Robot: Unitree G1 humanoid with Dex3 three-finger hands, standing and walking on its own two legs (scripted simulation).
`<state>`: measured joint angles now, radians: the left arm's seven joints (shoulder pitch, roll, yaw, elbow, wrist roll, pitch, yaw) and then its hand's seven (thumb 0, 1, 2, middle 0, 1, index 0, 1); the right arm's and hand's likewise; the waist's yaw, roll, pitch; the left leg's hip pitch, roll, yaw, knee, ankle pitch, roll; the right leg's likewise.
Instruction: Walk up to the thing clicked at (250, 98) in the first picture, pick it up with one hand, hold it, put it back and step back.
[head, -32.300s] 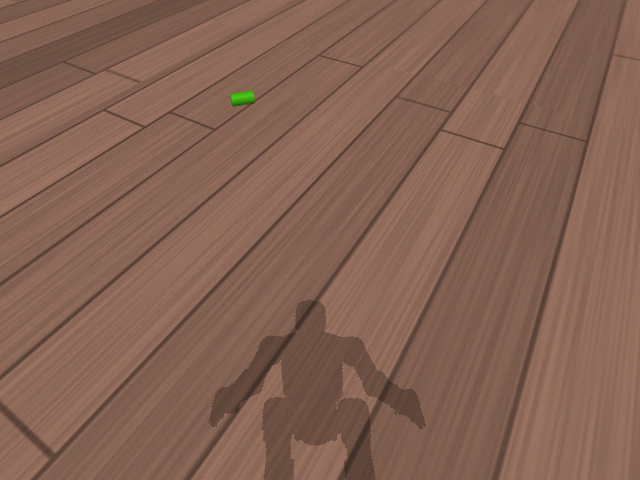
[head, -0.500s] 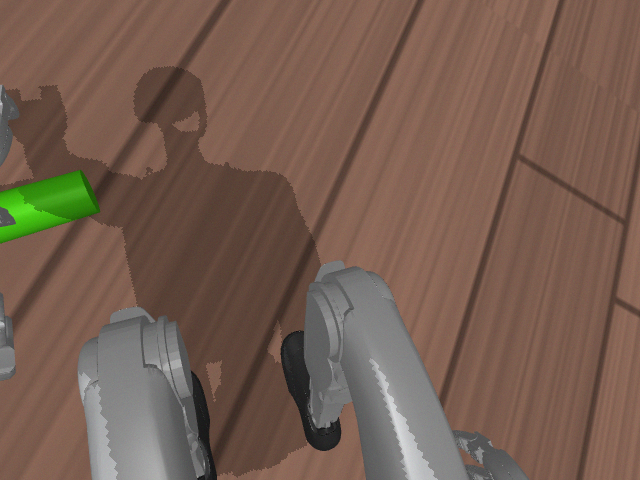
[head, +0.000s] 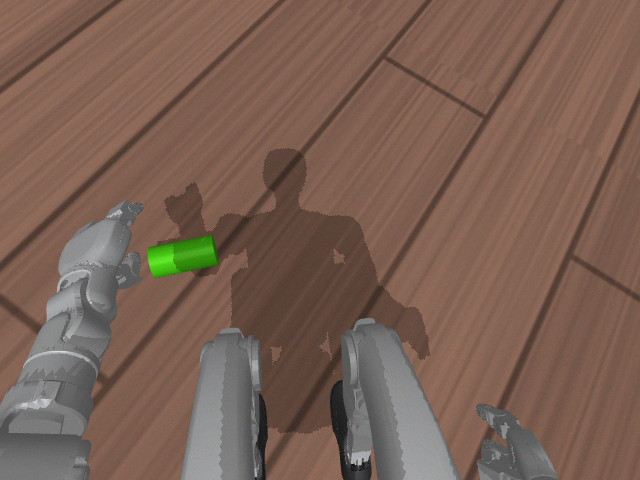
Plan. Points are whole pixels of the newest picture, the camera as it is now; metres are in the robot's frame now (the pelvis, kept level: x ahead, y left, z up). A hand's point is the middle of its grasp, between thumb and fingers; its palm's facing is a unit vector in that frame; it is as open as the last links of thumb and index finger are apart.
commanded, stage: home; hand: left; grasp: from above
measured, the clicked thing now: (184, 256) +0.51 +0.25 -0.45
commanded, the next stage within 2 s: none
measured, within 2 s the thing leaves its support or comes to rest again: neither
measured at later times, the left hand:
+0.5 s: hand (82, 356) +0.26 +0.20 +0.08, palm faces +0.01 -0.94 -0.34, open 7.4 cm
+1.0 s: hand out of the picture +0.22 +0.20 +0.18, palm faces +0.13 -0.97 -0.20, open 7.4 cm
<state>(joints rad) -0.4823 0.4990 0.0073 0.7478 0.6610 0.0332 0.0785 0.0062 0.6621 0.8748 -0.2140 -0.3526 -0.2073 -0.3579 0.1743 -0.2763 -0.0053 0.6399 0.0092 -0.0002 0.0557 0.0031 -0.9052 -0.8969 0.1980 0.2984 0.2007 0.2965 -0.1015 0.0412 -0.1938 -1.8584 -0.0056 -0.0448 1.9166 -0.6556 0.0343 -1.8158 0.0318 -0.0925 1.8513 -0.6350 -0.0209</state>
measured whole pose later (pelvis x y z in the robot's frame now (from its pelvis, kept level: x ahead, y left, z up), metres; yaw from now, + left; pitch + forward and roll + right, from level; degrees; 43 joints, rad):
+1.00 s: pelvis +0.08 +0.00 +0.23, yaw +5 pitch +10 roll -3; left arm 0.51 0.23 0.03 -0.10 -0.06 0.43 0.03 0.02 0.90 0.90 -0.20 -0.30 -0.20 -0.30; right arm 0.28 -0.23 0.05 0.50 0.02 -0.21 -0.18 0.01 -0.90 -0.90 0.20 0.30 0.20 0.30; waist -0.04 0.05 -0.16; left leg -0.67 -0.01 -0.06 0.99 -0.48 0.02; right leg -0.62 0.04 -0.06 0.91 -0.46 -0.02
